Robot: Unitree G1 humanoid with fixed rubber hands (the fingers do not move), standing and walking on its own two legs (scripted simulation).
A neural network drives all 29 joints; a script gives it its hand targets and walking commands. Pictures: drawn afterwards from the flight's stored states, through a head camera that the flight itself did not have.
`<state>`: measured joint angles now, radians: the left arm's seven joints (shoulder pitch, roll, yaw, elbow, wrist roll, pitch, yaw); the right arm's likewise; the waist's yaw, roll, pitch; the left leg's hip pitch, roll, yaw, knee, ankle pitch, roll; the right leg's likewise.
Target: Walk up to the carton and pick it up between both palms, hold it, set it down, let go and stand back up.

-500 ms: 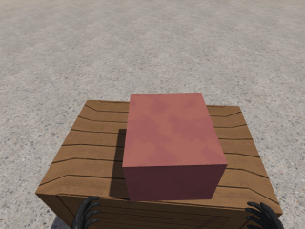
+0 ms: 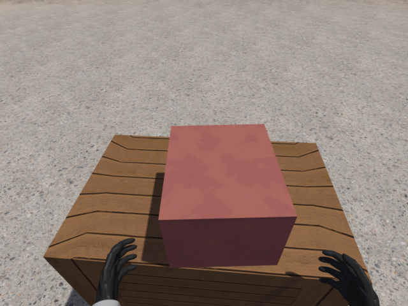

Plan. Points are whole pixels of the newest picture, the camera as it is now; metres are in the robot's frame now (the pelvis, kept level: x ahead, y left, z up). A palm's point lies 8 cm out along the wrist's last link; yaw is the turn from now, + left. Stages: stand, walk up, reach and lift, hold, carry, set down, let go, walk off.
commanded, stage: reach and lift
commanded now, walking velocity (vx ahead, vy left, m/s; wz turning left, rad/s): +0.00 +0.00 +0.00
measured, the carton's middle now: (220, 190) +0.43 +0.01 -0.03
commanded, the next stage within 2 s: none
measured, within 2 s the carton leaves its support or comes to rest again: neither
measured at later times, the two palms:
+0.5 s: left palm (106, 249) +0.23 +0.23 +0.03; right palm (344, 244) +0.26 -0.23 +0.03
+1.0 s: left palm (111, 201) +0.30 +0.23 +0.08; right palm (339, 195) +0.34 -0.23 +0.08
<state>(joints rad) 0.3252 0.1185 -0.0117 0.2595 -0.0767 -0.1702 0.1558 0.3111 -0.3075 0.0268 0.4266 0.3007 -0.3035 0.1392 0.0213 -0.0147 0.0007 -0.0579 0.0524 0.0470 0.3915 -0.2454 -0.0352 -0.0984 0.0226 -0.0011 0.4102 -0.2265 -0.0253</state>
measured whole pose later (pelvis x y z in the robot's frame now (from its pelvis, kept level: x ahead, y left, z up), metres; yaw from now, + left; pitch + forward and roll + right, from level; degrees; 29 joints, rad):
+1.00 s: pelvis +0.00 +0.00 +0.01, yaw -2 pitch +2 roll +0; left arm -0.21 0.16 0.15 0.21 -0.14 0.31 0.09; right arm -0.32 -0.43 0.04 0.54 0.41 0.01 0.08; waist 0.07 0.01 -0.03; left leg -0.16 0.06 0.07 0.31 -0.19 -0.03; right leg -0.21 0.03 0.02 0.32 -0.15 -0.02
